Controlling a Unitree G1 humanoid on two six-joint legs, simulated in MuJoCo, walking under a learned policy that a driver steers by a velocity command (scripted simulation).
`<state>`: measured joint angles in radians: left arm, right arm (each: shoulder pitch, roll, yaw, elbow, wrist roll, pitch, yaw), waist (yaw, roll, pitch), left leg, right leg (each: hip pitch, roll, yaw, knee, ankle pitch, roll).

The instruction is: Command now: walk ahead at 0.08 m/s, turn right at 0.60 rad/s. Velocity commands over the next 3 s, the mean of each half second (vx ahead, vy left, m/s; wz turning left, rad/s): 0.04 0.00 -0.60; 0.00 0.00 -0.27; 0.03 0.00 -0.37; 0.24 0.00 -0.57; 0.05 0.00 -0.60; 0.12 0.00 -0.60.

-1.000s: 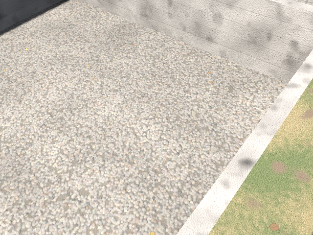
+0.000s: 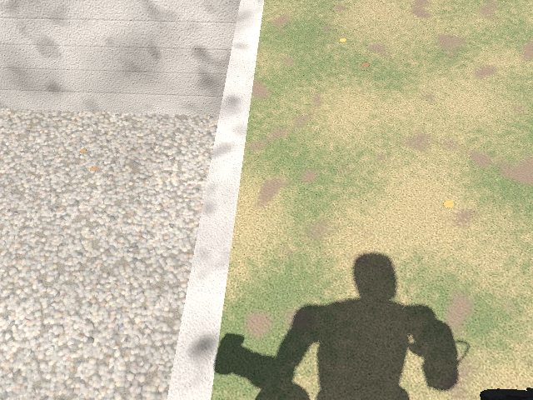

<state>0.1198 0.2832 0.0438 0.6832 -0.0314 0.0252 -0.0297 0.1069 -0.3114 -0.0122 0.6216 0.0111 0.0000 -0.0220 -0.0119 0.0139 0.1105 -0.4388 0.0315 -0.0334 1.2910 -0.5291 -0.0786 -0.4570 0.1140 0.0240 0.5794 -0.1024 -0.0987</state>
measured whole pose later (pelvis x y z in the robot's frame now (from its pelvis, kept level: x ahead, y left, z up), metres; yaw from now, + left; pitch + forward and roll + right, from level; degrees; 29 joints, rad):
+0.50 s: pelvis +0.08 +0.01 +0.01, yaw -17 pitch -1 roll +1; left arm 0.10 0.25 0.05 0.62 -0.01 0.10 0.03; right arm 0.14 -0.26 -0.02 0.58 -0.03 -0.03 0.00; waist 0.03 -0.02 0.04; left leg -0.31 -0.06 -0.08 0.55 -0.21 0.00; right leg -0.35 0.26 0.30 0.60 -0.21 -0.09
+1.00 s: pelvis +0.06 -0.03 +0.02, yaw -23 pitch -1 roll +0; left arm 0.18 0.18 -0.04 0.81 0.03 0.05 0.00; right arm 0.28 -0.26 0.00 0.68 -0.02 0.01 -0.01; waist -0.05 0.05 0.00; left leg -0.29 0.08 -0.04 0.53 -0.22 -0.08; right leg -0.21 0.06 0.05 0.55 -0.32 -0.03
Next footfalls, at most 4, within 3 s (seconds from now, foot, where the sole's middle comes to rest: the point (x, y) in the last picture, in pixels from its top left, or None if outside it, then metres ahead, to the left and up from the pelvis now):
0.48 left None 0.20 0.10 -0.75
0.84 right None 0.05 -0.14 -0.75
1.58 right None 0.02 -0.15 -0.75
1.98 left None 0.38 -0.25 -0.75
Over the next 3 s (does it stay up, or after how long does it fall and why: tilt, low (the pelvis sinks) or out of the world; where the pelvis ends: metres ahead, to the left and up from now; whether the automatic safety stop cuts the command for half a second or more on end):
stays up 0.24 -0.33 0.02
